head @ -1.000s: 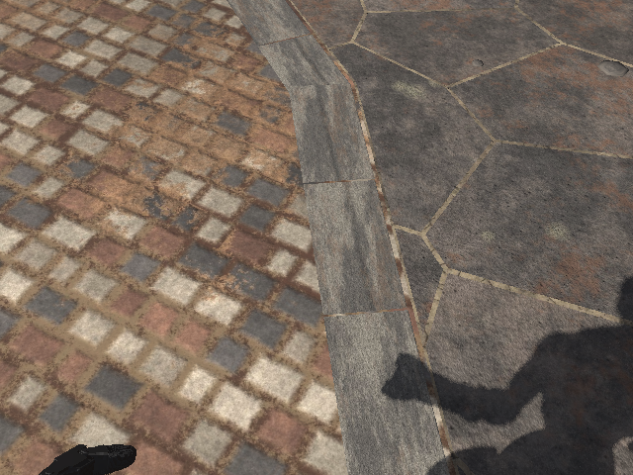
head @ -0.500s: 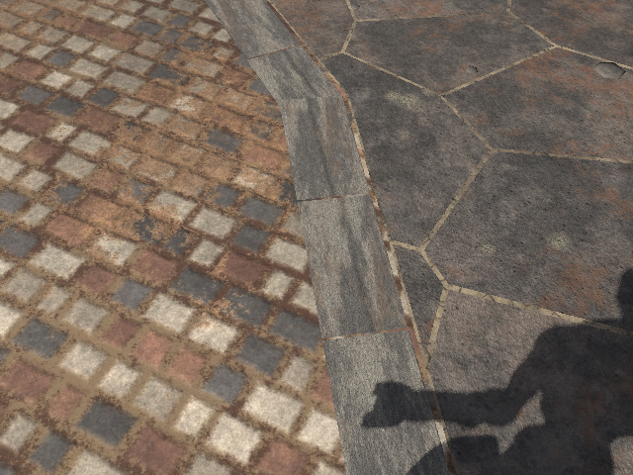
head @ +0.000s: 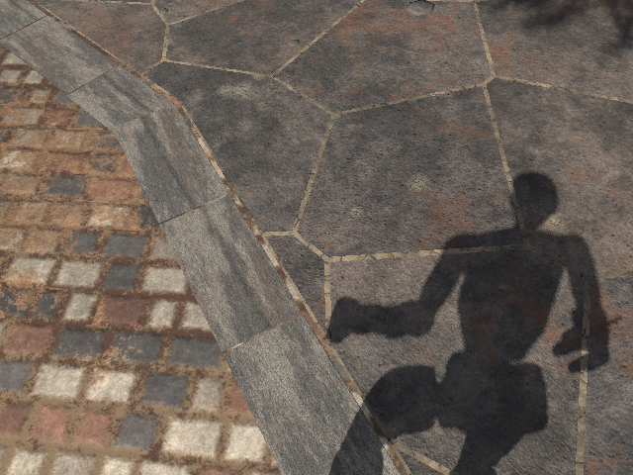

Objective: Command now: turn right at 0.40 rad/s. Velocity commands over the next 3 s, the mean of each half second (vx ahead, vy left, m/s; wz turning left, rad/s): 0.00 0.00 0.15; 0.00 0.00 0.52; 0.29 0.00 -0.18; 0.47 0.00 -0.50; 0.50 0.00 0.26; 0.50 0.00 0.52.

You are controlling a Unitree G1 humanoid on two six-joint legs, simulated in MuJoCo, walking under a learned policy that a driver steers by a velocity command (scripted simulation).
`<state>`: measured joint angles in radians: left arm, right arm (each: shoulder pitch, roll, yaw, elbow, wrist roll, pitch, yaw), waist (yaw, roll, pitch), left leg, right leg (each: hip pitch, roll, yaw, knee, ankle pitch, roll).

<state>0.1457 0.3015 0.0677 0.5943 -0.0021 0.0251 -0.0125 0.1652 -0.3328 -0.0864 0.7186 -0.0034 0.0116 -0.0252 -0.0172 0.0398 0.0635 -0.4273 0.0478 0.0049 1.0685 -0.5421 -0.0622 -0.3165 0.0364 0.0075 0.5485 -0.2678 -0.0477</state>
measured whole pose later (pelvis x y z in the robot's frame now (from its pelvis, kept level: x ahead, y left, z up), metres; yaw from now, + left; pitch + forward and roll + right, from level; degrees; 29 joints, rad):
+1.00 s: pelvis +0.00 -0.03 +0.01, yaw +26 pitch +1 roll +0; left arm 0.18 0.26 0.06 0.69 0.01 0.01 0.03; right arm 0.18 -0.31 -0.08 0.63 0.01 0.06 -0.01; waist 0.03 0.02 0.07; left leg -0.46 0.04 -0.04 0.91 -0.41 -0.11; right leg -0.20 -0.03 -0.13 0.41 -0.23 -0.03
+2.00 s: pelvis +0.38 +0.06 +0.01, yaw +0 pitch +2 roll +0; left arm 0.31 0.29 0.05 0.73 -0.02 -0.06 0.00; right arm 0.09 -0.30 -0.04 0.65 0.00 -0.10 0.01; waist 0.07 0.05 0.03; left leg -0.65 0.08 -0.07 0.62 0.09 -0.06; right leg -0.10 0.11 0.13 0.35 -0.26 -0.08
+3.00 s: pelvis +0.93 +0.16 +0.01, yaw +29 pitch +1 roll -2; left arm 0.35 0.29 0.06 0.84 -0.01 -0.09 -0.01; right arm 0.13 -0.30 -0.05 0.62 0.02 -0.03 0.02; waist 0.10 0.05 0.04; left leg -0.68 0.09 -0.06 0.76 -0.05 0.00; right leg 0.00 0.03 -0.13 0.23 -0.26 -0.02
